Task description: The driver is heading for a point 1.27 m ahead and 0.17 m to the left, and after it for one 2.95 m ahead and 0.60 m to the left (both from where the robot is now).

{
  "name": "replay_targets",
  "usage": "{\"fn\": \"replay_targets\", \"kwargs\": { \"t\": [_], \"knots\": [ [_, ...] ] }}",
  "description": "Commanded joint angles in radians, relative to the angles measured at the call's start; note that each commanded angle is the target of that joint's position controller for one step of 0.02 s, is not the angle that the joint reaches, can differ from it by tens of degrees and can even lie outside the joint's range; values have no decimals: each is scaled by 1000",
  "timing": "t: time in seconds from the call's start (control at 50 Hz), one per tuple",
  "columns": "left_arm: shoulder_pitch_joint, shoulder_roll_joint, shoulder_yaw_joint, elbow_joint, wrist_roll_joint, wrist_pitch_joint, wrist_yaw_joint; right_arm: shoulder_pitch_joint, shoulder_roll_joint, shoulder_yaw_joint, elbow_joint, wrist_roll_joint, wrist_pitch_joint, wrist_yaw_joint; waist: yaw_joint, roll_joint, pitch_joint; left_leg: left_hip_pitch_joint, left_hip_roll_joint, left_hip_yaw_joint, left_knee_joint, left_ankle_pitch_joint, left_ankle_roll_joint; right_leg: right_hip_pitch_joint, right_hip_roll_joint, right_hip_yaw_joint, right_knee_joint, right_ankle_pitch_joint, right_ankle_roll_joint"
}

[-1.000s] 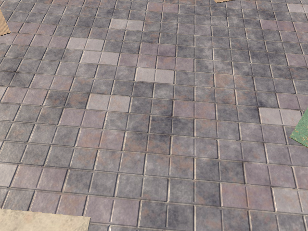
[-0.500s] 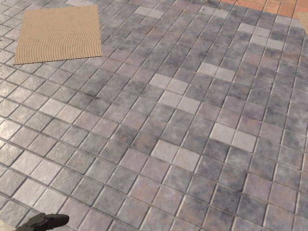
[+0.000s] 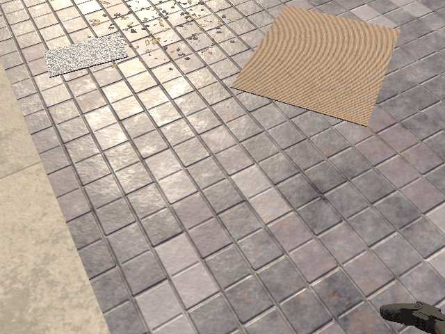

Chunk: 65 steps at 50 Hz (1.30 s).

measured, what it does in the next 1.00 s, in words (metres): walks ahead: right foot, then left foot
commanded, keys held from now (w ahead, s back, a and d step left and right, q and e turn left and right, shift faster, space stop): w+shift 1.00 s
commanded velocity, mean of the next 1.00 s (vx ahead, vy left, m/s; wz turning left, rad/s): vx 1.00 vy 0.00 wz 0.11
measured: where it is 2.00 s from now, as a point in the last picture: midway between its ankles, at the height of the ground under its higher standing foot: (200, 21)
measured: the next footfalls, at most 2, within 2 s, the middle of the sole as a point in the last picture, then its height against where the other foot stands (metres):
right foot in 0.40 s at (293, 279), level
left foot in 0.86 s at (226, 162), level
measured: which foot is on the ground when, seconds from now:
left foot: down 0.00-0.42, up 0.44-0.84, down 0.86-1.00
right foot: up 0.00-0.38, down 0.40-0.88, up 0.90-1.00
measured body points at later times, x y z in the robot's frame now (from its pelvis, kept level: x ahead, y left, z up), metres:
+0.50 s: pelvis +0.48 -0.04 +0.02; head +0.50 -0.04 +0.47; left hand +0.60 +0.23 -0.09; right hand +0.50 -0.33 -0.11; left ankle +0.24 +0.04 -0.57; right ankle +0.57 -0.12 -0.70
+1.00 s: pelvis +0.97 +0.03 +0.03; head +1.00 +0.03 +0.48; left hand +1.01 +0.31 -0.10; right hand +1.07 -0.24 -0.09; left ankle +1.01 +0.10 -0.70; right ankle +0.85 -0.12 -0.58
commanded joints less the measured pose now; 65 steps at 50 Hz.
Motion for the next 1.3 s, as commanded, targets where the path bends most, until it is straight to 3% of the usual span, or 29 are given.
{"fn": "replay_targets", "kwargs": {
  "t": [0.02, 0.06, 0.1, 0.2, 0.28, 0.34, 0.38, 0.4, 0.42, 0.44, 0.46, 0.5, 0.56, 0.66, 0.7, 0.78, 0.82, 0.86, 0.88, 0.9, 0.92, 0.96, 1.02, 1.1, 1.16, 1.22, 1.26, 1.28, 1.3],
  "knots": [
    [-209, 219, 41, -225, -29, -51, -6, 372, -257, -107, 50, 0, 14, -47, -212, -43, -338, 961, 406, -842, -401, -184, 203, -888, 29, 244, 649, 16, -43],
    [-224, 167, 25, -216, -16, -50, -8, 323, -178, -87, 107, 3, -18, -58, -100, -133, -60, 600, 348, -649, -469, -52, 143, -828, -53, 245, 451, 50, -47],
    [-153, 122, 13, -182, 17, -11, -25, 275, -123, -61, 117, 6, -50, -68, -13, -107, -19, 402, 278, -518, -511, 7, 112, -701, -85, 254, 351, 40, -32],
    [-445, 92, -1, -274, 18, 3, -53, 367, -99, -51, 178, 36, -98, -43, -66, -54, 117, 282, 156, -304, -636, 234, 57, -768, -103, 159, -14, 259, -10],
    [-562, 72, -15, -313, -10, -12, -73, 429, -138, -54, 214, 50, -121, -44, -102, -18, 88, 346, 195, -253, -723, 512, -3, -560, -26, 110, -332, 581, -69],
    [-538, 130, 3, -298, -2, -13, -59, 452, -195, -61, 241, 31, -111, -59, -73, 17, -6, 595, 231, -205, -568, 1033, -42, -493, 80, 67, -390, 454, -105],
    [-296, 203, 37, -232, -5, -9, -33, 426, -237, -70, 250, -5, -86, -76, 61, 72, -162, 633, 269, -206, -240, 1236, -60, -249, 137, 98, -368, 271, -134],
    [-71, 239, 57, -165, -2, -2, -13, 363, -243, -73, 244, -15, -72, -81, 188, 59, -240, 523, 243, -177, 49, 1132, -63, -29, 110, 112, -398, 204, -152],
    [111, 320, 85, -127, 13, 2, 9, 348, -151, -52, 222, -23, -77, -80, 230, -68, -339, 315, 149, -146, 491, 635, -64, 187, -88, 320, -351, -63, -188],
    [32, 372, 97, -127, 32, -3, -4, 506, -19, -22, 178, 49, -100, -53, 49, -417, -462, -75, -54, -241, 827, -258, -106, 394, -338, 989, -585, -274, -335],
    [-77, 280, 93, -146, 16, -3, -21, 403, -104, -26, 182, 33, -103, -64, 73, -192, -342, -204, 32, -283, 843, -183, -72, 311, -290, 1010, -681, -306, -322],
    [-170, 158, 67, -123, 10, -19, -29, 273, -100, -19, 150, 23, -101, -53, 9, 13, -116, -182, 134, -251, 708, -70, -73, -6, -234, 714, -717, -109, -283],
    [-170, 107, 43, -67, 2, -44, -24, 263, -33, 1, 125, -6, -56, -22, -86, -49, -9, -110, 187, -252, 585, -91, -104, -267, -145, 518, -811, -66, -231],
    [-142, 139, 50, -40, -26, -82, -41, -9, -27, 29, 8, -5, -57, 5, -79, -51, 113, -128, 239, -119, 126, 211, -146, -378, -36, 259, -959, 235, -206],
    [-92, 157, 52, -26, -45, -95, -42, -69, 0, 40, 2, 11, -62, 18, -47, -32, 87, 16, 196, -44, -27, 377, -128, -363, -30, 206, -1029, 421, -191],
    [-39, 216, 60, 11, -34, -86, -31, -101, -47, 25, -4, 3, -67, -2, -49, -76, 42, 47, 125, -3, -169, 346, -85, -40, -87, 160, -927, 933, -158],
    [-36, 268, 69, 24, -7, -59, -9, 59, -102, -1, 34, -4, -66, -20, -137, -154, -97, 226, 48, -5, -152, 161, -56, 55, -121, 146, -644, 1284, -130],
    [-88, 254, 66, 8, 14, -32, 7, 461, -191, -48, 157, -9, -58, -53, -317, -150, -285, 657, 118, -101, -131, -34, -15, -148, -88, 132, -78, 1095, -117],
    [-15, 97, 35, -39, -12, -40, -14, 520, -287, -81, 168, -36, -58, -69, -230, 113, -404, 919, 404, -520, -170, -337, 57, -493, 45, 139, 345, 358, -99],
    [25, 104, 33, -59, -46, -56, -23, 498, -287, -90, 165, -22, -54, -56, -189, 238, -533, 1023, 524, -1002, -389, -417, 140, -715, 159, 281, 567, -106, -99],
    [-129, 154, 40, -91, -39, -58, -11, 397, -220, -85, 172, -7, -61, -48, -177, 92, -346, 914, 450, -847, -413, -342, 98, -827, 70, 303, 557, 2, -123],
    [-238, 128, 28, -111, -22, -59, -18, 327, -118, -67, 200, -3, -80, -46, -121, -62, -132, 598, 373, -570, -447, -106, 49, -781, 1, 293, 406, 88, -117],
    [-247, 79, 13, -137, 16, -13, -48, 337, -34, -38, 247, 18, -96, -53, -30, 11, -41, 358, 291, -432, -540, -63, 28, -695, -54, 279, 273, 69, -74],
    [-512, 79, -11, -258, 27, -14, -68, 370, -77, -51, 263, 33, -110, -50, -46, -12, 99, 226, 213, -330, -666, 52, 58, -728, -77, 193, -97, 274, -5],
    [-586, 84, -20, -275, -1, -27, -81, 395, -146, -74, 262, 48, -121, -47, -71, -15, 77, 191, 214, -311, -724, 249, 34, -477, -7, 146, -338, 510, -4],
    [-598, 142, -2, -286, 2, -26, -55, 438, -175, -82, 276, 49, -112, -48, -76, -13, 22, 432, 240, -316, -599, 556, -1, -449, 35, 152, -424, 466, -33],
    [-374, 204, 29, -226, 2, -34, -26, 434, -224, -94, 277, 27, -99, -53, 28, 17, -144, 488, 225, -306, -262, 796, -38, -204, 90, 155, -419, 275, -55],
    [-175, 241, 50, -176, 6, -35, -6, 397, -227, -97, 266, 19, -94, -54, 132, 13, -237, 361, 181, -296, 5, 690, -54, 26, 39, 180, -402, 215, -59],
    [17, 326, 77, -155, 37, -36, 17, 398, -107, -71, 230, 11, -97, -54, 177, -110, -384, 186, 120, -258, 386, 309, -56, 240, -203, 428, -392, -142, -63]
  ]
}}
Velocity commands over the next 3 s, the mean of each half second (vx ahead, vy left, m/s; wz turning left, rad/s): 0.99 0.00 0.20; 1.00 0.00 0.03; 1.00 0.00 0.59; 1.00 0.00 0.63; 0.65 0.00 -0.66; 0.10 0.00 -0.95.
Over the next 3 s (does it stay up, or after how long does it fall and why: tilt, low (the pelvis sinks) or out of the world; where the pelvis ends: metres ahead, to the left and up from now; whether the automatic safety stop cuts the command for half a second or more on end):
stays up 2.31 0.61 0.03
